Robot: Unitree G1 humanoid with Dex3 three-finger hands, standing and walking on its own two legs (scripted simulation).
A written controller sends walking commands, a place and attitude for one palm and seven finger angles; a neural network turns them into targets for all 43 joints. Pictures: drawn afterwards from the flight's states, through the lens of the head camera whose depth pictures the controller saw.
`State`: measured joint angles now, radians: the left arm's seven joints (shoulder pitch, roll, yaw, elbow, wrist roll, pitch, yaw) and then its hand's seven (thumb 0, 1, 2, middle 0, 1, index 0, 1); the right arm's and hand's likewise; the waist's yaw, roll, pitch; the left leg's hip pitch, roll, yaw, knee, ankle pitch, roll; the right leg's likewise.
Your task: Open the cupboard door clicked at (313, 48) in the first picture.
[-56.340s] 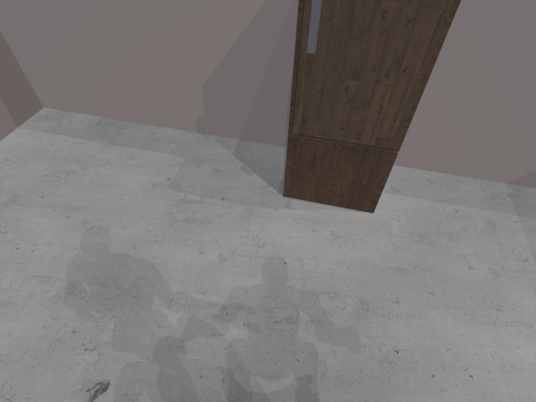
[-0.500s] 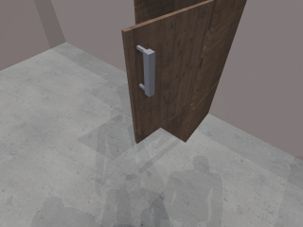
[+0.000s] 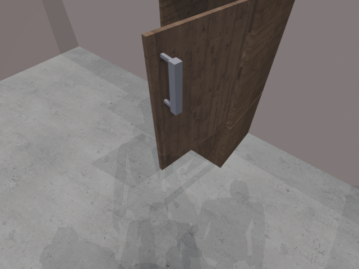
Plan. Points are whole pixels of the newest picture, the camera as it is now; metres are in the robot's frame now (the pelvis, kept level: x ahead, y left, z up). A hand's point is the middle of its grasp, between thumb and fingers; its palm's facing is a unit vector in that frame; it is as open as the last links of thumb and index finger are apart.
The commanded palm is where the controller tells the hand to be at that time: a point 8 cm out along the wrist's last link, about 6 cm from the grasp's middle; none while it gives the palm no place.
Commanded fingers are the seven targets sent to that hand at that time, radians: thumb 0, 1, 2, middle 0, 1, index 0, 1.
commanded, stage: look to check the result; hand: left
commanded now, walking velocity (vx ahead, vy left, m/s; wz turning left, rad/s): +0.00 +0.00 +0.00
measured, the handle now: (170, 85) +0.57 +0.06 +0.10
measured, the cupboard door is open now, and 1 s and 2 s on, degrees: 79 79 79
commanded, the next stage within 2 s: stand and wait in 0.18 s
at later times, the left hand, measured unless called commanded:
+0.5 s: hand out of the picture +0.02 +0.17 -0.17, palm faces +0.04 -0.98 -0.20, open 7.3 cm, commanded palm none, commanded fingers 0.00 0.90 0.90 -0.20 -0.30 -0.20 -0.30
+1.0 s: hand out of the picture +0.03 +0.16 -0.17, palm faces +0.04 -0.98 -0.20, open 7.3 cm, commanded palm none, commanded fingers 0.00 0.90 0.90 -0.20 -0.30 -0.20 -0.30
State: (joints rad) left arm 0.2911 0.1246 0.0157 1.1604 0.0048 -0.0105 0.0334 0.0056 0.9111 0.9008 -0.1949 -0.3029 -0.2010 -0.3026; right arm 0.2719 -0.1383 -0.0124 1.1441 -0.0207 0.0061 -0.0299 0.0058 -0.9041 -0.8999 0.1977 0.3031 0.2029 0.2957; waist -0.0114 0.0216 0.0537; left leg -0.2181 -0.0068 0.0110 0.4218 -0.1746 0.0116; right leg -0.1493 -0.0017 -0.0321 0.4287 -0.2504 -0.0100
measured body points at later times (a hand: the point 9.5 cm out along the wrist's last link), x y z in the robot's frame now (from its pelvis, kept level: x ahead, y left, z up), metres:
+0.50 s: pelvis +0.02 -0.01 +0.00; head +0.03 -0.01 +0.45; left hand +0.02 +0.22 -0.16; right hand +0.02 -0.23 -0.16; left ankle +0.03 +0.11 -0.74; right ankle -0.01 -0.11 -0.74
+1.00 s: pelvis +0.03 -0.01 +0.00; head +0.05 -0.02 +0.45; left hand +0.02 +0.22 -0.15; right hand +0.04 -0.24 -0.16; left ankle +0.03 +0.11 -0.74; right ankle -0.01 -0.11 -0.74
